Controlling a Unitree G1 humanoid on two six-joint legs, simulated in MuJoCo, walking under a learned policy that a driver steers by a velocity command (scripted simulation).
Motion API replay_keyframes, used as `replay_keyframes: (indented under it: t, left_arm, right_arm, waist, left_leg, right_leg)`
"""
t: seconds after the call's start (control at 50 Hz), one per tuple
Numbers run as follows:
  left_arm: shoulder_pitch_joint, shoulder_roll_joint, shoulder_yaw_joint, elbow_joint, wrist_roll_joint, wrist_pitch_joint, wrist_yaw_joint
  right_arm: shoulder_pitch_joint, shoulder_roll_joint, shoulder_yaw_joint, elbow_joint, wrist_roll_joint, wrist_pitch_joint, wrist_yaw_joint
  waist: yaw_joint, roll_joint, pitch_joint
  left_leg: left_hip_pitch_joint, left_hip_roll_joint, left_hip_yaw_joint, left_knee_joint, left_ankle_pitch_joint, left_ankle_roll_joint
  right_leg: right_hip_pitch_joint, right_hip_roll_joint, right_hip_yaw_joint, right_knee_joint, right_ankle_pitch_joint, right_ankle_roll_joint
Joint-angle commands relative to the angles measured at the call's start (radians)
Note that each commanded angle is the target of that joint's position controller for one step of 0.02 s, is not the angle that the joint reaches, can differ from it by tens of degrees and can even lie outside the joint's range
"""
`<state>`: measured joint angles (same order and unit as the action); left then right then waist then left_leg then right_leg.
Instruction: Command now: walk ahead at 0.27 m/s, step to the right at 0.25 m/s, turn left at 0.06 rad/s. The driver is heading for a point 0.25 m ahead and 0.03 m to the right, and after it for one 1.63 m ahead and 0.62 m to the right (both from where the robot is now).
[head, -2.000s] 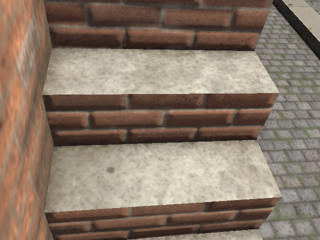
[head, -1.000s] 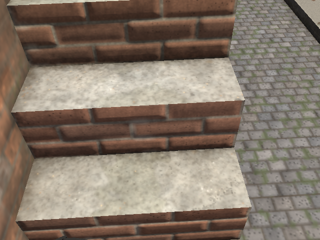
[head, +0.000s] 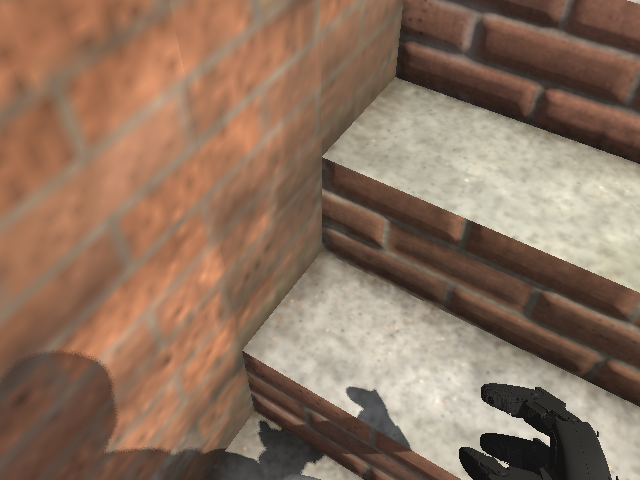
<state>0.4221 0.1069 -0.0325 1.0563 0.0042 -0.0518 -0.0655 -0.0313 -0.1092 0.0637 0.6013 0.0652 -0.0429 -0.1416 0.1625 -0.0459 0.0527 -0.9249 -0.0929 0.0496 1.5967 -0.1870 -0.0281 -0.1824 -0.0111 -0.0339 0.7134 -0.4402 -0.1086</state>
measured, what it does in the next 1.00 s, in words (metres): climbs, turning right: left foot, then right foot 0.22 m higher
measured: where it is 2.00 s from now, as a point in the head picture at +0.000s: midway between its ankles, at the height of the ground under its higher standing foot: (614, 245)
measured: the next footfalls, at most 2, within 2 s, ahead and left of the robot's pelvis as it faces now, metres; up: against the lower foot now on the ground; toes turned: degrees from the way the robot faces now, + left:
left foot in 0.06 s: +0.04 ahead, +0.10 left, +0.00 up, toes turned +7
right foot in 0.34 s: +0.17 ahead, -0.14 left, +0.22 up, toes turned -3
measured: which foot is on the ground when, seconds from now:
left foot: up 0.00-0.04, down 0.06-0.38, up 0.40-1.00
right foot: down 0.00-0.02, up 0.04-0.32, down 0.34-1.00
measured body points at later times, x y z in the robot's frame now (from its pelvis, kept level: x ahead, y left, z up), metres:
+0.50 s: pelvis +0.09 -0.06 +0.13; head +0.13 -0.09 +0.58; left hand +0.29 +0.11 +0.03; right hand +0.20 -0.36 +0.03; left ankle +0.05 +0.10 -0.38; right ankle +0.13 -0.14 -0.51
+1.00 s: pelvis +0.27 -0.03 +0.23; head +0.32 -0.04 +0.68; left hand +0.36 +0.25 +0.12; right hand +0.48 -0.31 +0.20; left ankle +0.39 +0.08 -0.20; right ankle +0.13 -0.14 -0.51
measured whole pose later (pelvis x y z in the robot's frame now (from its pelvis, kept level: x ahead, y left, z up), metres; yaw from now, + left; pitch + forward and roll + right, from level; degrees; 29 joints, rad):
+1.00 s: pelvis +0.27 -0.03 +0.23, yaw -25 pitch +3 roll +2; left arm 0.46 0.31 0.08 0.74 0.03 -0.12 0.02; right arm -0.08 -0.19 0.00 0.44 -0.05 0.03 -0.08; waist 0.16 -0.04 0.08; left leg -1.24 0.05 -0.04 2.06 -0.69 0.05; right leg -0.11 0.06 0.39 0.40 -0.34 -0.02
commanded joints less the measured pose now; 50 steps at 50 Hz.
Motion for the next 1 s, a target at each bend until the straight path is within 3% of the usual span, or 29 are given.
replay_keyframes:
  t: [0.02, 0.04, 0.06, 0.08, 0.1, 0.12, 0.14, 0.16, 0.18, 0.22, 0.28, 0.3, 0.32, 0.34, 0.36, 0.38, 0.4, 0.42, 0.44, 0.46, 0.48, 0.52, 0.56, 0.6, 0.64, 0.8, 0.86, 0.94, 1.0]
  left_arm:
    - [-0.264, 0.264, 0.031, -0.265, -0.055, -0.038, 0.005]
    - [-0.274, 0.208, 0.006, -0.241, -0.08, -0.053, 0.011]
    - [-0.247, 0.121, 0.0, -0.269, -0.059, -0.097, 0.039]
    - [-0.223, 0.027, -0.013, -0.37, -0.051, -0.135, 0.075]
    - [-0.304, 0.065, -0.004, -0.474, -0.058, -0.127, 0.077]
    - [-0.46, 0.054, -0.006, -0.596, -0.065, -0.12, 0.074]
    - [-0.574, 0.034, -0.014, -0.712, -0.076, -0.102, 0.063]
    - [-0.6, 0.018, -0.026, -0.791, -0.09, -0.084, 0.037]
    - [-0.667, 0.062, -0.026, -0.858, -0.098, -0.055, 0.032]
    - [-0.619, 0.139, -0.01, -0.865, -0.086, -0.005, 0.036]
    - [-0.58, 0.164, -0.005, -0.9, -0.056, 0.066, -0.012]
    - [-0.491, 0.017, -0.056, -0.828, 0.043, 0.079, 0.027]
    - [-0.473, 0.033, -0.037, -0.759, 0.036, 0.131, 0.052]
    - [-0.391, 0.05, -0.019, -0.714, 0.062, 0.131, 0.05]
    - [-0.055, 0.146, 0.036, -0.658, 0.077, 0.145, 0.061]
    - [-0.133, 0.284, 0.08, -0.656, -0.002, 0.106, 0.046]
    - [-0.177, 0.382, 0.11, -0.624, 0.046, 0.09, 0.024]
    - [-0.2, 0.366, 0.112, -0.591, 0.048, 0.096, 0.017]
    - [-0.198, 0.33, 0.094, -0.524, 0.024, 0.092, 0.007]
    - [-0.17, 0.298, 0.115, -0.489, 0.026, 0.078, 0.067]
    - [-0.227, 0.262, 0.11, -0.491, 0.024, 0.074, 0.08]
    - [-0.283, 0.203, 0.106, -0.495, 0.001, 0.047, 0.061]
    - [-0.274, 0.188, 0.101, -0.475, 0.013, 0.021, 0.055]
    - [-0.215, 0.185, 0.099, -0.46, 0.019, 0.003, 0.061]
    - [-0.175, 0.188, 0.1, -0.46, 0.028, 0.002, 0.069]
    - [0.06, 0.299, 0.135, -0.391, 0.02, -0.061, 0.068]
    - [0.12, 0.31, 0.152, -0.373, 0.055, -0.056, 0.083]
    - [0.153, 0.364, 0.165, -0.346, 0.034, -0.086, 0.11]
    - [0.064, 0.386, 0.172, -0.337, 0.01, -0.06, 0.106]
  right_arm:
    - [0.434, -0.195, -0.098, 0.063, 0.012, 0.0, -0.027]
    - [0.431, -0.247, -0.119, 0.122, -0.015, 0.007, 0.003]
    - [0.267, -0.229, -0.079, 0.156, -0.095, -0.003, 0.041]
    - [0.262, -0.223, -0.053, 0.195, -0.131, -0.008, 0.057]
    - [0.365, -0.174, -0.054, 0.209, -0.167, 0.009, 0.035]
    - [0.387, -0.175, -0.065, 0.257, -0.191, 0.018, 0.023]
    - [0.348, -0.183, -0.075, 0.295, -0.189, 0.028, 0.015]
    - [0.281, -0.228, -0.088, 0.338, -0.157, 0.032, 0.025]
    - [0.344, -0.257, -0.099, 0.348, -0.132, 0.035, 0.023]
    - [0.427, -0.293, -0.107, 0.353, -0.097, 0.031, 0.008]
    - [0.261, -0.379, -0.13, 0.146, -0.017, 0.074, -0.028]
    - [0.285, -0.318, -0.137, 0.195, -0.107, -0.008, -0.038]
    - [0.413, -0.356, -0.145, 0.189, -0.11, -0.023, -0.023]
    - [0.592, -0.36, -0.13, 0.225, -0.093, -0.029, 0.001]
    - [0.392, -0.492, -0.169, 0.152, -0.083, -0.029, 0.02]
    - [0.266, -0.526, -0.196, 0.061, -0.01, 0.021, 0.004]
    - [0.15, -0.372, -0.149, -0.006, -0.061, 0.034, 0.01]
    - [-0.004, -0.226, -0.109, -0.074, -0.105, 0.008, 0.001]
    - [-0.035, -0.132, -0.092, -0.141, -0.109, -0.013, 0.009]
    - [0.03, -0.088, -0.086, -0.178, -0.193, 0.017, 0.057]
    - [0.078, -0.114, -0.093, -0.166, -0.197, 0.023, 0.069]
    - [0.184, -0.146, -0.104, -0.115, -0.164, 0.046, 0.068]
    - [0.189, -0.155, -0.103, -0.11, -0.129, 0.062, 0.062]
    - [0.161, -0.166, -0.108, -0.11, -0.103, 0.069, 0.061]
    - [0.095, -0.142, -0.105, -0.111, -0.085, 0.078, 0.057]
    - [-0.081, -0.115, -0.084, -0.167, -0.119, 0.074, 0.052]
    - [-0.23, -0.125, -0.079, -0.232, -0.112, 0.053, 0.065]
    - [-0.304, -0.141, -0.082, -0.298, -0.123, 0.02, 0.065]
    - [-0.39, -0.118, -0.049, -0.408, -0.114, 0.045, 0.062]
  waist:
    - [-0.352, -0.111, -0.309]
    - [-0.389, -0.016, -0.228]
    - [-0.245, 0.073, -0.009]
    - [-0.147, 0.177, -0.066]
    - [-0.179, 0.16, -0.228]
    - [-0.167, 0.069, -0.239]
    - [-0.14, 0.094, -0.219]
    - [-0.081, 0.13, -0.092]
    - [-0.109, 0.094, -0.08]
    - [-0.109, -0.021, -0.197]
    - [0.008, -0.154, -0.282]
    - [-0.082, 0.033, -0.28]
    - [-0.163, 0.033, -0.329]
    - [-0.175, -0.005, -0.494]
    - [0.029, 0.059, -0.622]
    - [0.127, -0.218, -0.531]
    - [0.146, -0.421, -0.529]
    - [0.172, -0.253, -0.459]
    - [0.08, -0.134, -0.342]
    - [-0.083, -0.129, -0.08]
    - [-0.134, -0.113, 0.005]
    - [-0.177, -0.08, 0.033]
    - [-0.197, -0.041, 0.042]
    - [-0.175, 0.048, 0.057]
    - [-0.123, 0.015, 0.049]
    - [-0.009, -0.083, 0.031]
    - [0.02, -0.113, 0.036]
    - [0.058, -0.106, 0.001]
    - [0.005, -0.112, 0.008]
  left_leg:
    - [1.004, 0.031, 0.155, -0.855, 0.299, 0.027]
    - [1.095, 0.127, 0.062, -1.356, 0.587, 0.099]
    - [1.065, 0.174, -0.048, -1.419, 0.716, 0.117]
    - [1.177, 0.346, -0.187, -1.095, 1.575, 0.112]
    - [1.42, 0.471, -0.304, -0.973, 1.83, 0.187]
    - [1.46, 0.45, -0.264, -1.034, 1.58, 0.2]
    - [1.416, 0.469, -0.275, -1.117, 1.29, 0.25]
    - [1.244, 0.481, -0.213, -1.228, 0.985, 0.263]
    - [1.279, 0.484, -0.253, -1.265, 0.914, 0.273]
    - [1.544, 0.469, -0.267, -1.228, 0.899, 0.275]
    - [0.949, 0.282, 0.066, -1.332, 0.748, 0.133]
    - [0.794, 0.365, 0.081, -1.432, 0.779, 0.187]
    - [0.831, 0.387, 0.087, -1.405, 1.045, 0.226]
    - [0.781, 0.428, 0.07, -1.194, 1.631, 0.183]
    - [0.742, 0.379, 0.066, -0.934, 1.528, 0.175]
    - [0.584, 0.17, 0.035, -0.586, 0.949, 0.169]
    - [0.242, 0.027, -0.052, 0.0, -0.028, 0.166]
    - [0.051, 0.003, -0.147, 0.384, -0.231, 0.165]
    - [-0.065, 0.015, -0.14, 0.4, -0.262, 0.157]
    - [-0.148, 0.069, -0.2, 0.286, -0.106, 0.122]
    - [-0.155, 0.056, -0.176, 0.316, -0.067, 0.097]
    - [-0.141, 0.045, -0.118, 0.499, -0.058, 0.059]
    - [-0.103, 0.076, -0.112, 0.443, 0.002, 0.032]
    - [-0.095, 0.087, -0.088, 0.381, 0.088, 0.002]
    - [-0.12, 0.061, -0.034, 0.44, 0.113, -0.006]
    - [-0.479, 0.072, -0.054, 0.46, 0.028, 0.022]
    - [-0.637, 0.095, -0.086, 0.587, -0.197, 0.012]
    - [-0.741, 0.156, -0.159, 0.655, -0.569, 0.07]
    - [-0.391, 0.211, -0.074, 0.189, -0.578, 0.099]
  right_leg:
    - [-0.273, -0.022, 0.022, 0.276, 1.509, -0.091]
    - [-0.357, 0.092, -0.037, 0.649, 0.523, -0.032]
    - [-0.643, 0.126, 0.009, 1.06, 0.01, 0.034]
    - [-0.878, 0.173, 0.12, 1.449, -0.087, 0.098]
    - [-1.126, 0.147, 0.16, 1.722, -0.16, 0.107]
    - [-1.359, 0.129, 0.102, 1.888, -0.19, 0.093]
    - [-1.496, 0.096, 0.112, 2.052, -0.242, 0.094]
    - [-1.549, 0.051, 0.145, 1.978, -0.308, 0.094]
    - [-1.541, 0.027, 0.169, 1.897, -0.31, 0.089]
    - [-1.562, 0.012, 0.194, 1.725, -0.274, 0.091]
    - [-0.722, -0.081, 0.119, 0.758, 0.005, 0.034]
    - [-0.424, 0.0, 0.135, 0.528, -0.177, -0.028]
    - [-0.291, 0.1, -0.068, 0.47, -0.369, -0.014]
    - [0.018, 0.147, -0.043, 0.578, -0.237, -0.089]
    - [0.091, 0.173, 0.14, 0.452, -0.263, -0.103]
    - [0.027, 0.014, 0.531, 0.203, -0.4, -0.21]
    - [0.091, -0.113, 0.862, -0.044, -0.399, -0.253]
    - [0.103, -0.168, 0.912, -0.177, -0.321, -0.254]
    - [0.047, -0.142, 0.879, -0.193, -0.381, -0.196]
    - [-0.131, -0.057, 0.73, -0.241, -0.448, -0.082]
    - [-0.213, -0.037, 0.684, -0.247, -0.438, -0.058]
    - [-0.304, -0.009, 0.587, -0.267, -0.293, -0.083]
    - [-0.349, 0.009, 0.469, -0.271, -0.219, -0.086]
    - [-0.367, -0.001, 0.452, -0.28, -0.168, -0.086]
    - [-0.327, -0.029, 0.488, -0.299, -0.102, -0.152]
    - [0.165, -0.124, 0.755, -0.37, 0.029, -0.226]
    - [0.335, -0.176, 0.753, -0.325, 0.37, -0.278]
    - [0.457, -0.23, 0.684, -0.289, 0.684, -0.207]
    - [0.144, -0.159, 0.562, -0.483, 0.611, -0.105]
